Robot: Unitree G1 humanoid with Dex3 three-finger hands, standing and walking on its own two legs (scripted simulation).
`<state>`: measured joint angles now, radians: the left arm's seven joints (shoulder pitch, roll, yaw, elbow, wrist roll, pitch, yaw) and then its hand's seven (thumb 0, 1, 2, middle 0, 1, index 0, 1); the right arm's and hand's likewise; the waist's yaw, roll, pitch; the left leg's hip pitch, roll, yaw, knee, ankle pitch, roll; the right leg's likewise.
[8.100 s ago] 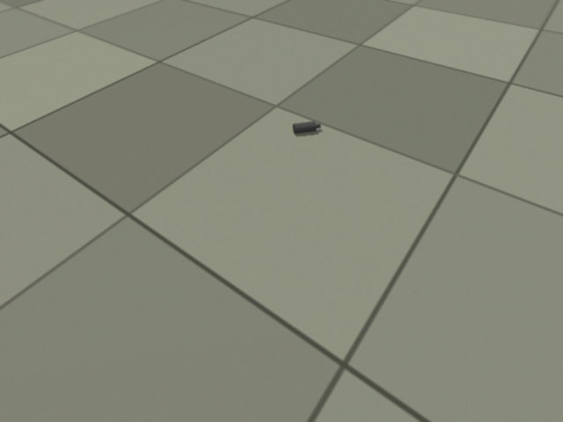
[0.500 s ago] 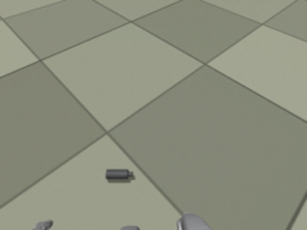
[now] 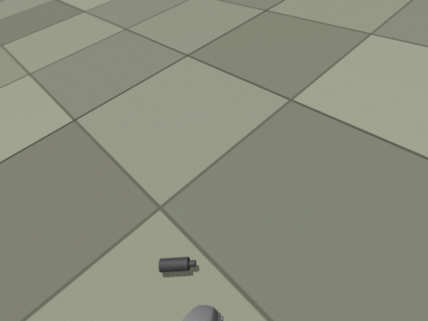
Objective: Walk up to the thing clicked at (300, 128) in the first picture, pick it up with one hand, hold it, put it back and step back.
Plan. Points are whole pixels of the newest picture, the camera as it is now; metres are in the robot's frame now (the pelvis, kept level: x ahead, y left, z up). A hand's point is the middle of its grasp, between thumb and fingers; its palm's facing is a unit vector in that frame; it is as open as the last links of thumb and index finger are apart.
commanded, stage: walk up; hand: left
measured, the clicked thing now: (177, 264) +0.48 +0.31 -0.73
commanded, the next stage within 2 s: stand in 0.28 s
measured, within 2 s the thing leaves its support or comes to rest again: neither
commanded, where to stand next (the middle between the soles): +0.06 +0.04 m, yaw -1 degrees
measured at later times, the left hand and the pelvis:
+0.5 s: hand out of the picture +0.04 +0.30 -0.15, palm faces +0.00 -0.93 -0.37, open 7.4 cm; pelvis -0.02 +0.04 +0.00, yaw +1 degrees
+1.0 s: hand out of the picture +0.09 +0.30 -0.13, palm faces -0.02 -0.94 -0.34, open 7.4 cm; pelvis +0.00 +0.04 +0.02, yaw +0 degrees
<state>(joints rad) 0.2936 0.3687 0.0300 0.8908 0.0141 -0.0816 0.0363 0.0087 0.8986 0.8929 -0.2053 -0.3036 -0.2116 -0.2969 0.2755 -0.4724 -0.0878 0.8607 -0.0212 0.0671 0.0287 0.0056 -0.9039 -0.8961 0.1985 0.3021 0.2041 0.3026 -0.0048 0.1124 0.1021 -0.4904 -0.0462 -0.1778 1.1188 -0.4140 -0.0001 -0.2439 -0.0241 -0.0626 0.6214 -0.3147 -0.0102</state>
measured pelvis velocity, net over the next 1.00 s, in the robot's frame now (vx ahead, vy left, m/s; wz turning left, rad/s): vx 0.00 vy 0.04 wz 0.01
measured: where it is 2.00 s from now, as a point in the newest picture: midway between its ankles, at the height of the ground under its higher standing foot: outside the picture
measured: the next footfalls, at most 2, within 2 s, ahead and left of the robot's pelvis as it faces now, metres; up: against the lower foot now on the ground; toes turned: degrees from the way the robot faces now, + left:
left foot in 0.22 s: +0.06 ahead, +0.17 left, +0.00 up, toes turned +0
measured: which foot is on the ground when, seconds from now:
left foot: up 0.00-0.20, down 0.22-1.00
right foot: down 0.00-1.00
